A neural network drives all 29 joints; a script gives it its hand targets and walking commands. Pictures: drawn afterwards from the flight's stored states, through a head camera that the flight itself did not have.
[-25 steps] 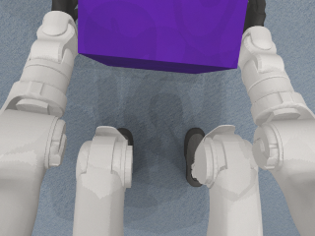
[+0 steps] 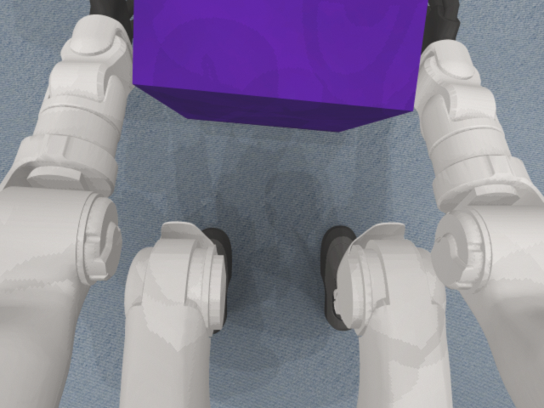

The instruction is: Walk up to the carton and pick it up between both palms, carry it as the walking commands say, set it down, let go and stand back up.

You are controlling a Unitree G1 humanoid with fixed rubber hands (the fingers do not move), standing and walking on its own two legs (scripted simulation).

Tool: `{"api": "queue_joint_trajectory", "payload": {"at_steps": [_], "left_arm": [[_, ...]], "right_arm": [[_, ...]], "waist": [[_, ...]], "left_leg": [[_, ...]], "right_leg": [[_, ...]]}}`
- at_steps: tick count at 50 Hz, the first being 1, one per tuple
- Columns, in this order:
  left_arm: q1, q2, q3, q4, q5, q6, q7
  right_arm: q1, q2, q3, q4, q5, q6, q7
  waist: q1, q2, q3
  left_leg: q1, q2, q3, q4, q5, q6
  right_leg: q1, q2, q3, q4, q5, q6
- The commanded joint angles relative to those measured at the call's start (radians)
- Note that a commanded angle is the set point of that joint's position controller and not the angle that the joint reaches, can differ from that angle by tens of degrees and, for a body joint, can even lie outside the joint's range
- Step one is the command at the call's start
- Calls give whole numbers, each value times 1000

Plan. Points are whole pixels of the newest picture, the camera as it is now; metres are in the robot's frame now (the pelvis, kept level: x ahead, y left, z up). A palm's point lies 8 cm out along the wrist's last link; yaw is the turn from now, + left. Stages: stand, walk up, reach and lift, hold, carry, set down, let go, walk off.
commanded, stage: reach and lift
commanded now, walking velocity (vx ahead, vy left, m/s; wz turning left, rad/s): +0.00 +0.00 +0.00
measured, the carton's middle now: (274, 50) +0.54 +0.02 -0.22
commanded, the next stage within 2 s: none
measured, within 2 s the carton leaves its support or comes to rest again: neither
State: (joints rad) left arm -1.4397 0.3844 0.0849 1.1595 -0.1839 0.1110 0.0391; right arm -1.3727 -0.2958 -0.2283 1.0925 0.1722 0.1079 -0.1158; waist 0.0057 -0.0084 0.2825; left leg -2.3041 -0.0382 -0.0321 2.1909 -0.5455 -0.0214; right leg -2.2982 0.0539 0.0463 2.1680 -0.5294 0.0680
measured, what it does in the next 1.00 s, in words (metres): rises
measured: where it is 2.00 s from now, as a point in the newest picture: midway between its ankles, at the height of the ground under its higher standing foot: (276, 295)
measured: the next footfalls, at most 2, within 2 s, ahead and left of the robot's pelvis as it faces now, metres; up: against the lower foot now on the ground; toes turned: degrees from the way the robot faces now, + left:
none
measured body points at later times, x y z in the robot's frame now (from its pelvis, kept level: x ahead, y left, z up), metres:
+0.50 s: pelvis +0.01 +0.00 +0.02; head +0.34 +0.02 +0.32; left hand +0.56 +0.19 -0.11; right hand +0.55 -0.18 -0.11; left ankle +0.12 +0.12 -0.33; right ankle +0.12 -0.13 -0.33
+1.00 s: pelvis +0.01 +0.00 +0.06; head +0.34 +0.01 +0.37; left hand +0.55 +0.19 -0.05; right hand +0.54 -0.18 -0.06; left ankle +0.12 +0.12 -0.33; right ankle +0.12 -0.13 -0.33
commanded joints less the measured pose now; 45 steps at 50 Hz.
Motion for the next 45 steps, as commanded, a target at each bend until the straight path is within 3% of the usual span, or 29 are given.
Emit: {"api": "queue_joint_trajectory", "payload": {"at_steps": [1,10,15,31,45], "left_arm": [[-516,-882,-193,-227,-20,12,-221],[-523,-960,-257,-386,-49,33,-224],[-483,-988,-256,-418,-19,60,-220],[-417,-1072,-188,-410,82,150,-266],[-376,-1112,-196,-461,101,189,-285]], "right_arm": [[-576,834,253,-222,18,4,229],[-595,932,328,-384,58,29,229],[-597,961,356,-447,59,56,235],[-538,1018,295,-450,-40,139,273],[-508,1066,312,-488,-47,180,303]], "waist": [[-20,-4,-1122],[-1,17,-1407],[21,24,-1468],[-6,31,-1423],[8,28,-1518]], "left_leg": [[511,-44,83,-182,213,12],[655,-54,100,-170,351,8],[687,-61,111,-188,373,6],[636,-66,114,-308,277,7],[700,-71,110,-374,330,2]], "right_leg": [[532,47,-139,-138,203,-50],[653,63,-149,-124,339,-44],[653,70,-154,-146,346,-37],[592,74,-157,-271,240,-46],[644,80,-150,-335,288,-46]]}}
